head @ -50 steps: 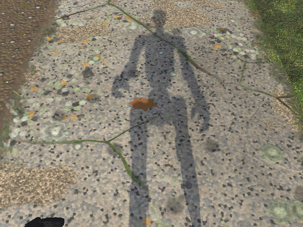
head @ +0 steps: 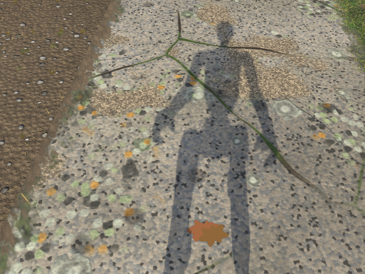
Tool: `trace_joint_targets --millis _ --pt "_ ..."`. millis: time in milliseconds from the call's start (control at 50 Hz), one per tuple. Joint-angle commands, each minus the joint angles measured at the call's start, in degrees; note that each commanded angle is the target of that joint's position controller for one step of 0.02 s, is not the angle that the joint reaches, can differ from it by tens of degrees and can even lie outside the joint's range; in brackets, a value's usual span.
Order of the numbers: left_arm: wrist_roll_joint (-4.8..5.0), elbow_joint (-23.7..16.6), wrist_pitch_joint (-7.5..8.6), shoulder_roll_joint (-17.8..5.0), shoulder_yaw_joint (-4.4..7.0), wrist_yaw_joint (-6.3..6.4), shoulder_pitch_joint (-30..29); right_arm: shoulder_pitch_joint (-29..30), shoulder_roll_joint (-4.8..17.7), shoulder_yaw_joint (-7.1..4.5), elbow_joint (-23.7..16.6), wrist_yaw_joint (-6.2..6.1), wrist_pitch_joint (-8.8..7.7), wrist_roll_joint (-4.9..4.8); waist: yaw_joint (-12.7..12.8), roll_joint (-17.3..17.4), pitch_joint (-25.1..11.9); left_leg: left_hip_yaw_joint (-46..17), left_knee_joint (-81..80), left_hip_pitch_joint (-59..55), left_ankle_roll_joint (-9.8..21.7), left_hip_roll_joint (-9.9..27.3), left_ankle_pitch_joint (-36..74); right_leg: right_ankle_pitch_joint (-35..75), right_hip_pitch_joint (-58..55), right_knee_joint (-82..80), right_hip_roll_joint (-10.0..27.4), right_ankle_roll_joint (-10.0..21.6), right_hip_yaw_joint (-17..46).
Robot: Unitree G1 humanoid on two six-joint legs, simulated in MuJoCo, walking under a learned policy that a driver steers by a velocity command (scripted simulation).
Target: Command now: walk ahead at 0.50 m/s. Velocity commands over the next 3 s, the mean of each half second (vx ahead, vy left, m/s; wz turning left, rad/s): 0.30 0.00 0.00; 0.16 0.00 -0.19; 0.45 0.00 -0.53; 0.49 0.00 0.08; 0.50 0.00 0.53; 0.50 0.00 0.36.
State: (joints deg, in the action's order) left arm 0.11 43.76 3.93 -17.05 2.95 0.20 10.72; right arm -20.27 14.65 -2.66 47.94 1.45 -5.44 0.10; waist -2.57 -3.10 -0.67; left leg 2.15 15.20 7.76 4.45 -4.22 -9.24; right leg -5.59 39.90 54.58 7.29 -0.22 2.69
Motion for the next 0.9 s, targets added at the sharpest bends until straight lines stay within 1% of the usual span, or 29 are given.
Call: trace_joint_targets --millis 20,140,200,220,240,260,280,300,320,340,360,380,400,440,480,520,600,640,660,680,720,740,760,780,800,820,840,860,900 --pt "-0.05 -3.5 0.68 -1.4 0.26 -0.27 -1.9 2.1 8.4 -1.72 -3.1 -0.84 -0.69 -0.36 1.3 6.0 2.1 -8.6 -7.7 0.7 8.3 14.5 13.7 9.1 0.6 -8.8 0.3 -0.2 0.0" --pt "0.81 -7.6 1.65 -0.8 -0.33 -2.15 -12.9 -4.3 9.9 -1.79 0.6 -1.29 0.70 -0.97 -2.9 5.8 4.8 -8.6 -5.0 -7.9 7.5 17.1 11.1 9.7 1.4 -21.2 -2.3 1.0 -1.8" --pt "0.89 -9.0 2.21 -1.5 -0.25 -3.16 -13.9 -4.6 10.6 -2.06 1.7 -1.70 1.57 -1.15 -1.9 7.0 4.6 -9.5 -1.4 -12.1 6.4 19.0 15.8 3.7 -0.3 -24.2 -3.4 3.0 -2.2" --pt "0.49 -8.6 2.40 -2.3 0.05 -3.26 -12.1 -3.5 10.6 -2.01 1.8 -1.86 1.95 -0.91 -0.5 7.6 3.9 -8.8 2.0 -12.3 5.2 18.2 24.0 2.2 -4.1 -25.9 -4.7 3.8 -2.9" --pt "-0.25 -7.3 2.69 -3.5 0.73 -3.16 -7.2 -2.1 10.9 -2.01 1.6 -2.06 2.30 -0.79 2.4 8.3 0.6 -7.4 8.2 -12.0 3.6 16.2 36.1 4.0 -12.0 -27.9 -7.3 5.0 -4.9" --pt "-1.05 -4.9 3.07 -5.8 1.76 -2.86 0.5 -1.6 10.2 -1.58 1.2 -2.22 2.38 -0.54 6.0 7.5 -5.1 -5.1 18.0 -9.3 1.1 12.4 41.0 14.5 -24.0 -29.9 -7.7 6.7 -5.5" --pt "-2.49 -3.2 3.26 -10.0 2.49 -2.23 9.7 -1.1 8.0 -0.57 -1.0 -2.38 1.80 0.78 8.5 1.9 -14.7 -3.2 34.2 3.2 -2.1 8.4 24.2 42.5 -43.8 -24.5 2.9 10.6 4.2" --pt "-2.91 -2.5 2.63 -11.5 2.27 -2.20 10.9 -12.7 0.1 1.80 1.1 -1.45 0.96 0.88 4.4 -13.6 -24.9 -4.4 55.5 23.2 -6.5 -0.8 -28.0 64.9 -64.6 -22.5 19.9 22.7 23.9" --pt "-1.90 -2.4 1.76 -6.1 1.30 -2.25 12.9 -12.1 7.5 0.08 3.6 -1.29 0.77 -0.23 7.7 -5.4 -29.4 -14.3 59.7 22.5 -6.7 0.7 -30.8 62.5 -61.9 -23.6 17.6 21.6 24.6" --pt "-1.09 -3.0 1.40 -4.9 0.67 -2.00 6.9 -5.6 9.1 -0.52 1.4 -1.36 1.05 -1.65 6.5 -4.4 -20.4 -12.8 58.7 25.4 -6.9 3.6 -28.7 60.1 -54.7 -25.2 14.9 18.9 16.5" --pt "-0.57 -3.2 1.19 -3.3 0.07 -1.70 1.5 -1.9 7.9 -0.23 0.6 -1.96 1.70 -1.20 4.4 -0.6 -14.1 -9.9 54.5 25.4 -7.6 6.3 -25.2 55.1 -46.5 -27.6 11.7 16.6 12.6" --pt "-0.41 -3.2 1.05 -1.9 -0.42 -1.57 -1.5 -0.1 7.3 -0.45 0.6 -2.49 2.66 -0.45 3.0 1.0 -9.5 -8.8 50.8 24.1 -8.3 7.7 -22.5 51.6 -39.2 -30.1 9.9 15.8 10.2" --pt "-0.92 -2.8 0.83 -2.0 -0.43 -1.61 -3.2 -1.4 6.2 -0.46 0.9 -2.73 3.88 -0.35 0.9 -0.1 -8.0 -8.2 47.0 19.0 -8.7 8.7 -20.2 48.7 -32.7 -32.2 8.1 15.0 7.5" --pt "-1.90 -2.3 0.45 -3.4 0.08 -1.82 -5.5 -3.6 3.5 -0.05 1.7 -3.40 5.66 -0.38 -0.8 -2.5 -7.7 -5.9 41.6 12.5 -9.7 7.3 -16.9 49.6 -26.0 -34.2 6.5 15.3 3.6" --pt "-1.84 -1.7 -0.19 -4.7 0.45 -1.40 -6.6 -3.2 3.9 -0.33 1.4 -4.17 6.65 -0.09 -1.0 -3.8 -9.1 -5.5 38.3 10.2 -10.0 6.7 -13.8 48.2 -24.8 -34.6 6.6 15.5 2.2" --pt "-1.37 -1.0 -1.48 -6.3 0.86 -0.59 -6.7 -0.8 5.4 -1.02 0.7 -4.70 7.83 0.10 -0.1 -4.1 -9.2 -5.2 38.6 10.7 -9.6 6.4 -11.7 39.3 -24.6 -35.8 7.4 15.6 2.9" --pt "-1.28 0.5 -3.81 -6.6 0.94 1.10 -6.9 3.8 6.0 -1.93 -0.6 -5.73 9.47 0.11 1.4 -3.5 -4.5 -5.4 41.9 14.4 -8.4 6.4 -14.4 18.9 -22.4 -38.2 8.7 16.1 6.0" --pt "-0.89 1.4 -3.98 -4.1 0.32 1.42 -7.1 3.1 4.5 -1.69 0.1 -5.50 9.00 -0.19 1.5 -3.2 -5.7 -5.4 34.6 10.8 -7.5 8.2 -12.7 -5.9 -21.4 -41.2 7.3 14.2 6.4" --pt "-0.56 2.1 -3.94 -3.5 0.13 1.34 -7.3 2.9 3.6 -1.47 0.5 -5.05 8.47 -0.20 1.5 -5.4 -5.3 -3.9 29.0 7.8 -7.0 7.7 -12.3 -15.4 -20.2 -42.1 6.0 12.7 6.4" --pt "0.07 2.8 -4.16 -4.2 0.32 1.30 -7.0 2.5 3.5 -1.54 1.0 -4.51 7.88 -0.11 1.1 -6.5 -4.2 -1.6 22.9 4.3 -6.3 6.1 -10.9 -22.0 -18.3 -42.1 4.7 11.4 6.5" --pt "1.41 4.1 -4.67 -5.1 0.67 1.42 -4.6 0.2 4.3 -2.00 2.6 -3.62 6.97 0.27 -0.1 -4.5 -1.1 2.4 12.0 -1.6 -3.6 2.9 -10.3 -31.8 -14.4 -40.2 1.3 7.5 6.5" --pt "1.31 3.3 -4.57 -3.1 0.14 1.26 -5.3 -2.4 6.7 -2.38 2.8 -3.65 6.46 0.88 -0.8 2.0 0.2 -7.3 5.1 -4.2 -0.4 10.2 -18.3 -31.1 -9.3 -31.6 -2.0 4.5 4.8" --pt "0.93 2.0 -3.87 1.4 -0.62 0.76 -7.1 -5.5 10.0 -3.00 3.3 -3.92 6.15 0.66 -1.3 15.0 -0.1 -21.1 -1.6 -7.2 4.6 21.7 -29.0 -27.7 -0.2 -13.2 -9.7 0.8 -4.4" --pt "2.06 -1.0 -2.79 -3.9 1.21 0.84 -12.6 -5.0 15.6 -4.60 3.3 -3.30 5.03 2.20 -3.3 19.2 6.8 -35.0 -10.0 3.7 11.5 29.4 -37.8 -24.4 5.8 -5.4 -10.3 1.8 1.5" --pt "2.74 -0.2 -2.30 -6.7 2.50 0.87 -11.2 0.3 12.5 -3.90 1.8 -3.64 3.08 2.30 -0.2 15.3 8.9 -32.1 -10.8 3.5 9.5 27.1 -35.3 -18.0 6.7 -0.6 -8.6 2.9 6.2" --pt "2.33 1.7 -2.34 -6.9 3.06 0.73 -7.4 4.3 9.5 -3.20 1.2 -3.97 1.63 1.24 2.3 14.9 8.2 -25.8 -10.0 0.6 5.7 24.1 -28.4 -12.8 7.3 1.0 -8.5 3.0 7.1" --pt "1.53 3.5 -2.54 -6.4 3.41 0.85 -5.0 5.6 7.8 -2.93 0.7 -4.11 0.90 0.32 2.7 13.7 5.9 -20.6 -9.3 -2.5 3.1 22.2 -23.2 -10.2 6.8 2.4 -8.2 2.7 6.4" --pt "0.97 4.1 -2.54 -5.6 3.54 0.73 -5.0 4.8 6.8 -2.74 1.1 -4.30 0.37 -0.14 2.1 12.2 5.8 -16.7 -9.1 -4.2 2.2 21.7 -17.9 -7.0 7.4 4.0 -7.8 2.1 6.1" --pt "1.00 4.5 -2.44 -2.7 3.41 0.14 -5.0 0.6 4.4 -2.25 2.9 -4.38 -0.18 0.31 1.2 10.2 4.2 -10.2 -8.5 -6.7 1.3 20.3 -10.8 -2.8 7.0 5.6 -7.4 1.4 4.3"
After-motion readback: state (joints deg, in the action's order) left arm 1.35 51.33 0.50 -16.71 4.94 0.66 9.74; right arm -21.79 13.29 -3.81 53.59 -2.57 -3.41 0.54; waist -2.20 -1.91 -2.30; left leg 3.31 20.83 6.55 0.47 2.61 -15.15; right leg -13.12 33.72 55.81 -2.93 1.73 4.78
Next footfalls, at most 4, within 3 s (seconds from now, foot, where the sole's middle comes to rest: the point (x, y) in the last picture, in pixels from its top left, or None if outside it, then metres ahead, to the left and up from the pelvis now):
0.26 right None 0.33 -0.15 -0.79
0.74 left None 0.23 0.08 -0.79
1.26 right None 0.45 -0.25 -0.79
1.78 left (229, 195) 0.84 -0.24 -0.79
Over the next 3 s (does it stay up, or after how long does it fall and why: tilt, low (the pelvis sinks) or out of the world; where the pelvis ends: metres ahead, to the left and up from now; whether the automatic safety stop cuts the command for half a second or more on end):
stays up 1.25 -0.33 0.00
